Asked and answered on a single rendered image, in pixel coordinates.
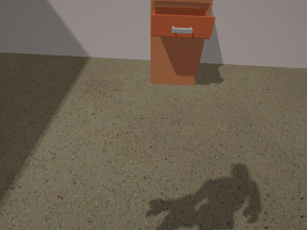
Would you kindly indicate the handle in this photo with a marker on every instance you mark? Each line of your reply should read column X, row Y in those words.
column 177, row 30

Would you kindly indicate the cabinet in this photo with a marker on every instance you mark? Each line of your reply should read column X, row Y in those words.
column 176, row 60

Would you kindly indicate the drawer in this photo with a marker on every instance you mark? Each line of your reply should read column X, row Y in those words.
column 164, row 18

